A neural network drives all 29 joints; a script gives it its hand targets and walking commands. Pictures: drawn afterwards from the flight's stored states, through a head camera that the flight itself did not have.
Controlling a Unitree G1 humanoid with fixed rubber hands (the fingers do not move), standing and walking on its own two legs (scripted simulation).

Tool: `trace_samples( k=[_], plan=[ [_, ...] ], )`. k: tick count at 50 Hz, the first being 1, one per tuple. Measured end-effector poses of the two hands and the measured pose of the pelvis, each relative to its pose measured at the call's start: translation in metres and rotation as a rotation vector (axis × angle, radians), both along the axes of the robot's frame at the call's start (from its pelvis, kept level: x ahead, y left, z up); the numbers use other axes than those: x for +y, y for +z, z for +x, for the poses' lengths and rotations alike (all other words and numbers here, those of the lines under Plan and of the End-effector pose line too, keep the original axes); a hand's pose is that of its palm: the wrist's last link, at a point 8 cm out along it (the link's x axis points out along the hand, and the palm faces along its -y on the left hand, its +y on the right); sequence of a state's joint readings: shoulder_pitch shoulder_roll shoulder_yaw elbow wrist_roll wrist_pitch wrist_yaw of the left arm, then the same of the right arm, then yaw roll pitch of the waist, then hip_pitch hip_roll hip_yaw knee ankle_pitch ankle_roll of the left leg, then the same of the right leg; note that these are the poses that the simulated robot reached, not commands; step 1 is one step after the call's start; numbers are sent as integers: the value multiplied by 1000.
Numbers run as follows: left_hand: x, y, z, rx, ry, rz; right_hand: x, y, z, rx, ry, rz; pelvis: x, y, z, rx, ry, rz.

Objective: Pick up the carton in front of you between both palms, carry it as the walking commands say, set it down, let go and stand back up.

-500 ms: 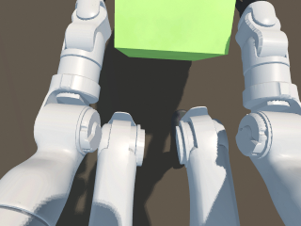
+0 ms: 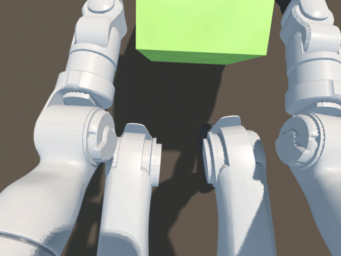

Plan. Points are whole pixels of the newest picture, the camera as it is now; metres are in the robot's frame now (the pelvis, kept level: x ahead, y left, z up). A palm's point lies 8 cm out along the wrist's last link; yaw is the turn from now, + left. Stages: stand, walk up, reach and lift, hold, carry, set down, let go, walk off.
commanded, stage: set down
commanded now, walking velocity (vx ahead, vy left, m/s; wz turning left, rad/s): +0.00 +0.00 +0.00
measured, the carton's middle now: (196, 8) +0.54 -0.07 -0.25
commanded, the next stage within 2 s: let go in 1.84 s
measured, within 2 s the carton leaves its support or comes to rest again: neither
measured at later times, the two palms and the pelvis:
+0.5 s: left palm out of the picture +0.56 +0.08 -0.17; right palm out of the picture +0.52 -0.23 -0.17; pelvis +0.00 +0.00 -0.01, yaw +0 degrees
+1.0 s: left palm out of the picture +0.58 +0.11 -0.12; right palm out of the picture +0.53 -0.26 -0.12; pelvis +0.00 -0.01 +0.01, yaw +0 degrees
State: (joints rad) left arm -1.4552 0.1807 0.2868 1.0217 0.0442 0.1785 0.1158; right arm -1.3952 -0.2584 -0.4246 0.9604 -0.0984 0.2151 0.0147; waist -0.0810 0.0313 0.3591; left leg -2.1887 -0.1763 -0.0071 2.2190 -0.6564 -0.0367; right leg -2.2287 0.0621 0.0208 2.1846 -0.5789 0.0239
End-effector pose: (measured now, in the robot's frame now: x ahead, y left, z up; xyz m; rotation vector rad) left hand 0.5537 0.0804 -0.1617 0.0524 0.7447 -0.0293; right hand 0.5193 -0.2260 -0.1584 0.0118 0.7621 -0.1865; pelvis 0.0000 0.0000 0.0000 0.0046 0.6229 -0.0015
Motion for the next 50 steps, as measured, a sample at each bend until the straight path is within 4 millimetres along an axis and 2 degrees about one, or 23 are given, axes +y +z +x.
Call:
trace_samples(
  k=[13,25,28,32,36,39,42,46,50],
  plan=[
    [1,-4,1,5,-8,-42,-1,-2,3,4,40,17,-5,-3,-3,-15,-9,5],
    [3,-13,5,-16,-39,-29,-3,-14,5,-16,34,22,-4,-6,1,-15,-3,4],
    [4,-19,6,-19,-53,-2,-4,-24,1,15,52,-4,-4,-6,1,-24,0,6],
    [21,-36,-1,24,-13,46,-11,-41,-8,38,8,-28,-5,-5,2,-26,-3,7],
    [38,-42,-2,19,10,61,-22,-47,-10,31,-28,-36,-6,-7,3,-14,0,4],
    [43,-39,2,-1,8,64,-30,-41,-7,-2,-48,-37,-6,-10,2,-9,3,2],
    [41,-26,11,-39,12,57,-37,-25,1,-56,-59,-41,-6,-11,1,-7,4,4],
    [38,3,20,-95,22,53,-39,6,11,-115,-52,-40,-7,-6,-1,0,-8,8],
    [32,43,23,-117,22,61,-37,43,15,-139,-49,-33,-7,10,-4,5,-19,17]
  ],
)
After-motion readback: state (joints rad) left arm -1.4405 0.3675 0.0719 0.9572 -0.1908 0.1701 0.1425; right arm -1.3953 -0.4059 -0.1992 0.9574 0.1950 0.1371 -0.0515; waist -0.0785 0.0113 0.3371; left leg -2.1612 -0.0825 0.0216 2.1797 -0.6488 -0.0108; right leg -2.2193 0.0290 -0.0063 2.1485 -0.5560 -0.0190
